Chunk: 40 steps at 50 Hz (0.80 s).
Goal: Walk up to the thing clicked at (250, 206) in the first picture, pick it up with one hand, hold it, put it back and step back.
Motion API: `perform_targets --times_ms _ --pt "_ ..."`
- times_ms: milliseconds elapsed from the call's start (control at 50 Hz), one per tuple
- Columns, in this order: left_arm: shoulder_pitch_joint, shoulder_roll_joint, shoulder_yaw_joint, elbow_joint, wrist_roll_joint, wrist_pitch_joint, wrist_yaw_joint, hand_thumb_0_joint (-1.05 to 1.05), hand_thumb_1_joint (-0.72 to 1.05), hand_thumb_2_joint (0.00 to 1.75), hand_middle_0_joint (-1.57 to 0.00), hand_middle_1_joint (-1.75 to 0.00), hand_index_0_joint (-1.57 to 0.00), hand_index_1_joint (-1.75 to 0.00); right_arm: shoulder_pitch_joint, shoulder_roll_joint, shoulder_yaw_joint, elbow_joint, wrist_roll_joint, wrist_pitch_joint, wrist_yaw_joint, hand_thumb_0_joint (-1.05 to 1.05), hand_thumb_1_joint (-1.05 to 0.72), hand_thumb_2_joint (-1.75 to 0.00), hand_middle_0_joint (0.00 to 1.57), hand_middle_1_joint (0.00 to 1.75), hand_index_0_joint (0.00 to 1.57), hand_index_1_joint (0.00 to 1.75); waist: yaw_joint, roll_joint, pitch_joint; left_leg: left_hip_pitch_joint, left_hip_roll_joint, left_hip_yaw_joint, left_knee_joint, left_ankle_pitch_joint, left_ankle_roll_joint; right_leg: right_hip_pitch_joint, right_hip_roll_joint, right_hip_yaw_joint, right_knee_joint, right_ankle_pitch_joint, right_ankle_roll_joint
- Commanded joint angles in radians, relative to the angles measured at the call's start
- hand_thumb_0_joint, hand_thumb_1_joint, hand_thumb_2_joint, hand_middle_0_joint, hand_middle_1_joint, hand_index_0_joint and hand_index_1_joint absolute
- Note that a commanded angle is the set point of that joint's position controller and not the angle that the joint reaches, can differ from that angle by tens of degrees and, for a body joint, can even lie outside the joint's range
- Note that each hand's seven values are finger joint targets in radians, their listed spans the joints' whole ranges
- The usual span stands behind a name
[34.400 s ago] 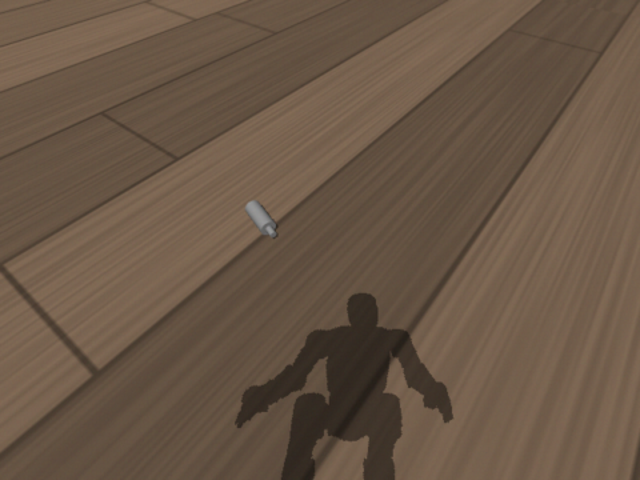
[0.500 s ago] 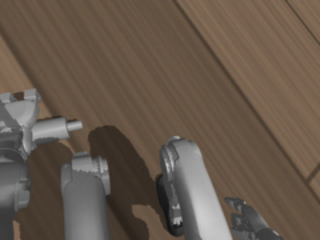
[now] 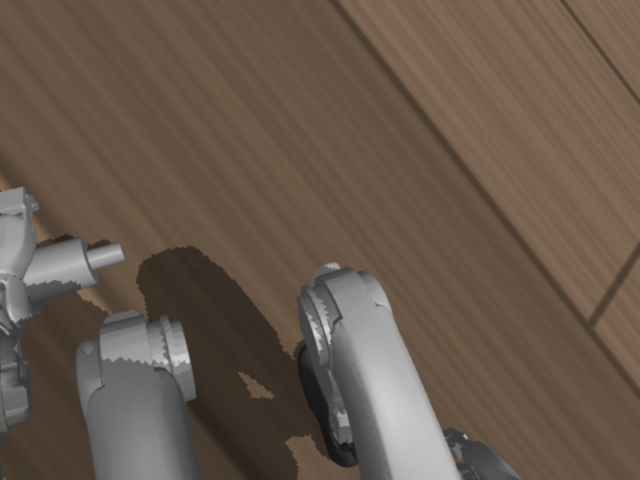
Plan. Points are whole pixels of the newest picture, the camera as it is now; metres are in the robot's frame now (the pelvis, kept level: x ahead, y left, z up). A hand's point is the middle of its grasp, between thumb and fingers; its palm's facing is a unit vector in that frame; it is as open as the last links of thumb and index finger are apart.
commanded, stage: rest palm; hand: left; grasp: from above
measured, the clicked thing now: (44, 273) +0.40 +0.27 -0.26
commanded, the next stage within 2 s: close in 0.76 s
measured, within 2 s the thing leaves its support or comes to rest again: neither
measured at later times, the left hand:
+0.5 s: hand (24, 272) +0.40 +0.28 -0.24, palm faces -0.41 -0.15 -0.90, open 14.0 cm
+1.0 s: hand (19, 283) +0.39 +0.29 -0.25, palm faces -0.45 -0.19 -0.87, open 13.7 cm
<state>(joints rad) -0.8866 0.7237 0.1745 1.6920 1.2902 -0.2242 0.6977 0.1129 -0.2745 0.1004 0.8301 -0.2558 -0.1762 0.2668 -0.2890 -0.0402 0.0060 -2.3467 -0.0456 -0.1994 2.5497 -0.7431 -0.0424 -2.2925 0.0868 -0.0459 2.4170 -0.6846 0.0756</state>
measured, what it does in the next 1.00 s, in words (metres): stands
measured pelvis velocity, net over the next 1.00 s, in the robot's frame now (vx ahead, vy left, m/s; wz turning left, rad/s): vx -0.01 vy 0.01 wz -0.06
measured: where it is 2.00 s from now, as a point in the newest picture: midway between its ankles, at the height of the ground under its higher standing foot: (259, 459)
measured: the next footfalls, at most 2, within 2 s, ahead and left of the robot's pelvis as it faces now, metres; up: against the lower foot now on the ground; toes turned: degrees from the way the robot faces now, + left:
none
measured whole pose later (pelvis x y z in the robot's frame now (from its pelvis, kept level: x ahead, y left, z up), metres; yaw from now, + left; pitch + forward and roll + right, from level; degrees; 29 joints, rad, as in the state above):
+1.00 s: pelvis -0.01 +0.01 +0.00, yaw -3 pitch +26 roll -14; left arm -0.89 0.84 0.14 1.79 1.27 -0.27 0.74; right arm 0.08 -0.32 0.19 0.82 -0.30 -0.29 0.37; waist -0.32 -0.10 0.10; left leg -2.32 -0.04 -0.25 2.60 -0.75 -0.02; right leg -2.23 0.09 -0.10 2.40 -0.67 0.08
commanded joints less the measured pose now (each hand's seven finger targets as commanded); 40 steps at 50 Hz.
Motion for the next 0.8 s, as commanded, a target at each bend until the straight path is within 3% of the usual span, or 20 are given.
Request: perform_targets --times_ms 0,20,40,80,120,180,200,220,360,400,480,500,520,540,560,580,640,720,760,780 --pt "-0.232 0.235 0.026 -0.035 -0.003 0.003 0.037 0.0 -0.51 0.98 -0.06 -0.99 -0.06 -0.99 0.194 -0.302 -0.078 -0.005 0.002 -0.018 0.006 0.0 -0.89 -0.9 0.2 0.3 0.2 0.3 -0.015 0.311 -0.588 0.45 0.016 0.137 -0.262 0.217 0.062 0.334 -0.002 -0.167 -0.207 0.244 -0.095" --pt "-0.232 0.206 0.013 -0.042 -0.009 -0.001 0.039 0.0 -0.51 0.98 -0.06 -0.99 -0.06 -0.99 0.178 -0.299 -0.073 -0.015 0.0 -0.02 0.008 0.0 -0.88 -0.9 0.2 0.3 0.2 0.3 -0.012 0.322 -0.586 0.441 0.016 0.134 -0.272 0.21 0.062 0.334 0.001 -0.169 -0.214 0.234 -0.095" --pt "-0.207 0.259 0.058 -0.009 0.0 0.001 0.045 0.0 -0.5 0.97 -0.06 -1.0 -0.06 -0.99 0.193 -0.31 -0.071 -0.002 -0.004 -0.017 0.008 0.0 -0.88 -0.9 0.2 0.3 0.2 0.3 -0.014 0.305 -0.587 0.445 0.018 0.126 -0.274 0.22 0.061 0.341 0.0 -0.179 -0.207 0.241 -0.094" --pt "-0.203 0.239 0.045 0.0 -0.004 -0.002 0.041 0.0 -0.51 0.97 -0.06 -0.99 -0.06 -0.98 0.188 -0.304 -0.071 -0.006 -0.004 -0.016 0.009 0.0 -0.88 -0.9 0.2 0.3 0.2 0.3 -0.015 0.318 -0.586 0.447 0.017 0.123 -0.276 0.214 0.06 0.337 0.001 -0.178 -0.202 0.235 -0.094" --pt "-0.273 0.208 -0.012 -0.011 0.003 -0.011 0.031 0.0 -0.49 0.96 -0.06 -1.01 -0.07 -1.0 0.165 -0.3 -0.068 -0.019 -0.013 -0.029 0.016 0.0 -0.89 -0.9 0.2 0.3 0.2 0.3 -0.047 0.325 -0.552 0.45 0.019 0.12 -0.266 0.177 0.061 0.314 0.001 -0.182 -0.202 0.211 -0.093" --pt "-0.28 0.261 0.016 -0.022 -0.001 -0.029 0.034 0.0 -0.49 0.96 -0.07 -1.0 -0.07 -0.99 0.169 -0.309 -0.05 -0.003 -0.014 -0.037 0.018 0.0 -0.89 -0.9 0.2 0.3 0.2 0.3 -0.045 0.325 -0.56 0.443 0.02 0.113 -0.256 0.185 0.064 0.34 0.002 -0.183 -0.209 0.217 -0.088" --pt "-0.273 0.255 0.013 -0.018 0.0 -0.034 0.04 0.0 -0.5 0.97 -0.07 -1.0 -0.07 -0.99 0.166 -0.31 -0.048 -0.006 -0.016 -0.039 0.019 0.0 -0.89 -0.9 0.2 0.3 0.2 0.3 -0.044 0.329 -0.558 0.461 0.021 0.113 -0.259 0.19 0.06 0.337 0.0 -0.186 -0.203 0.22 -0.086" --pt "-0.3 0.248 -0.003 -0.022 0.003 -0.043 0.044 0.0 -0.49 0.96 -0.07 -1.0 -0.07 -0.99 0.166 -0.306 -0.039 -0.007 -0.025 -0.047 0.027 0.0 -0.89 -0.9 0.2 0.3 0.2 0.3 -0.063 0.34 -0.544 0.464 0.023 0.109 -0.254 0.187 0.059 0.332 -0.001 -0.194 -0.195 0.216 -0.084" --pt "-0.275 0.237 -0.039 -0.018 0.027 -0.052 0.094 0.0 -0.49 0.94 -0.06 -1.01 -0.07 -1.0 0.121 -0.347 -0.045 0.005 -0.039 -0.071 0.045 0.0 -0.89 -0.9 0.2 0.3 0.2 0.3 -0.053 0.42 -0.527 0.523 0.031 0.086 -0.286 0.173 0.036 0.28 0.002 -0.216 -0.175 0.196 -0.087" --pt "-0.267 0.263 -0.017 -0.032 0.043 -0.042 0.115 0.0 -0.49 0.94 -0.06 -1.01 -0.07 -1.0 0.114 -0.345 -0.036 0.0 -0.04 -0.075 0.055 0.0 -0.89 -0.9 0.2 0.3 0.2 0.3 -0.043 0.432 -0.539 0.543 0.035 0.073 -0.294 0.204 0.029 0.285 0.004 -0.218 -0.163 0.224 -0.091" --pt "-0.244 0.208 -0.062 0.007 0.036 0.0 0.141 0.0 -0.48 0.93 -0.06 -1.01 -0.07 -1.0 0.103 -0.35 -0.04 0.001 -0.039 -0.086 0.077 0.0 -0.89 -0.9 0.2 0.3 0.2 0.3 -0.054 0.4 -0.514 0.491 0.036 0.083 -0.27 0.195 0.038 0.301 0.015 -0.205 -0.185 0.226 -0.094" --pt "-0.279 0.235 -0.034 -0.013 0.026 0.003 0.146 0.0 -0.49 0.94 -0.06 -1.01 -0.07 -1.0 0.12 -0.351 -0.038 -0.006 -0.04 -0.092 0.085 0.0 -0.89 -0.9 0.2 0.3 0.2 0.3 -0.064 0.395 -0.521 0.489 0.036 0.086 -0.256 0.22 0.04 0.315 0.011 -0.203 -0.186 0.26 -0.091" --pt "-0.27 0.219 -0.046 0.013 0.02 0.016 0.145 0.0 -0.5 0.94 -0.06 -1.01 -0.07 -1.0 0.127 -0.354 -0.034 -0.001 -0.036 -0.097 0.091 0.0 -0.89 -0.9 0.2 0.3 0.2 0.3 -0.064 0.387 -0.506 0.481 0.035 0.082 -0.256 0.214 0.04 0.31 0.007 -0.201 -0.182 0.253 -0.092" --pt "-0.28 0.266 -0.006 -0.017 0.015 0.02 0.149 0.0 -0.48 0.93 -0.06 -1.02 -0.08 -1.0 0.129 -0.37 -0.042 -0.022 -0.035 -0.104 0.097 0.0 -0.89 -0.9 0.2 0.3 0.2 0.3 -0.066 0.383 -0.529 0.493 0.039 0.076 -0.258 0.251 0.04 0.324 0.006 -0.204 -0.178 0.286 -0.09" --pt "-0.26 0.255 -0.006 0.003 0.01 0.032 0.149 0.0 -0.48 0.93 -0.06 -1.02 -0.08 -1.0 0.125 -0.366 -0.035 -0.016 -0.032 -0.106 0.101 0.0 -0.89 -0.9 0.2 0.3 0.2 0.3 -0.054 0.394 -0.537 0.497 0.037 0.079 -0.259 0.26 0.039 0.333 0.006 -0.203 -0.18 0.288 -0.092" --pt "-0.262 0.283 0.017 0.013 0.0 0.038 0.15 0.0 -0.48 0.93 -0.07 -1.02 -0.08 -1.0 0.125 -0.367 -0.033 -0.018 -0.034 -0.113 0.104 0.0 -0.89 -0.9 0.2 0.3 0.2 0.3 -0.065 0.371 -0.524 0.493 0.044 0.067 -0.251 0.259 0.037 0.331 0.0 -0.207 -0.17 0.29 -0.088" --pt "-0.232 0.298 0.048 0.038 -0.018 0.052 0.139 0.0 -0.47 0.91 -0.06 -1.04 -0.08 -1.02 0.14 -0.375 -0.037 -0.014 -0.027 -0.113 0.109 0.0 -0.89 -0.9 0.2 0.3 0.2 0.3 -0.055 0.384 -0.533 0.473 0.038 0.075 -0.261 0.238 0.044 0.366 0.007 -0.201 -0.188 0.269 -0.09" --pt "-0.23 0.295 0.036 0.031 -0.041 0.038 0.09 0.0 -0.48 0.92 -0.06 -1.04 -0.08 -1.02 0.132 -0.362 -0.033 -0.016 -0.025 -0.121 0.109 0.0 -0.9 -0.9 0.2 0.3 0.2 0.3 -0.055 0.408 -0.531 0.486 0.04 0.062 -0.273 0.204 0.043 0.35 0.003 -0.209 -0.174 0.232 -0.09" --pt "-0.264 0.284 0.015 0.018 -0.039 0.021 0.063 0.0 -0.47 0.91 -0.07 -1.04 -0.08 -1.02 0.135 -0.353 -0.018 -0.03 -0.029 -0.125 0.112 0.0 -0.89 -0.9 0.2 0.3 0.2 0.3 -0.083 0.386 -0.51 0.473 0.039 0.062 -0.253 0.197 0.049 0.358 -0.001 -0.209 -0.178 0.236 -0.085" --pt "-0.249 0.296 0.017 0.012 -0.044 0.011 0.057 0.0 -0.48 0.92 -0.07 -1.04 -0.08 -1.02 0.143 -0.362 -0.02 -0.022 -0.028 -0.118 0.107 0.0 -0.9 -0.9 0.2 0.3 0.2 0.3 -0.072 0.38 -0.53 0.467 0.037 0.068 -0.255 0.203 0.053 0.389 0.006 -0.206 -0.194 0.243 -0.087"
